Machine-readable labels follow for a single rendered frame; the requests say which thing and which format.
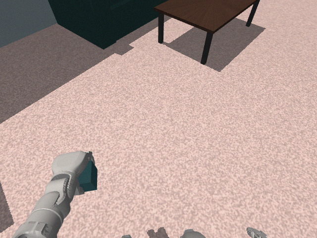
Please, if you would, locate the coffee table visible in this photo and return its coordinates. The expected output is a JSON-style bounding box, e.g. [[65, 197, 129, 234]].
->
[[154, 0, 260, 65]]

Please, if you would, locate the left robot arm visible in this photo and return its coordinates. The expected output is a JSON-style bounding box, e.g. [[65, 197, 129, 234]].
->
[[12, 171, 78, 238]]

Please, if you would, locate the right robot hand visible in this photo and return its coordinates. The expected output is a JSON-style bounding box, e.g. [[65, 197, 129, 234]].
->
[[247, 227, 267, 238]]

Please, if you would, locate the sofa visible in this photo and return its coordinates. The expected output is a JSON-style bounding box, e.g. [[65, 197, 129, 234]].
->
[[48, 0, 168, 50]]

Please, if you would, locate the cube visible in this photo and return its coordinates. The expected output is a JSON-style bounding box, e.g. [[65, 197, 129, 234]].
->
[[78, 161, 98, 192]]

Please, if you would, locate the left robot hand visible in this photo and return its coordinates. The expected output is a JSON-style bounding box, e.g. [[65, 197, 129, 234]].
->
[[52, 151, 95, 195]]

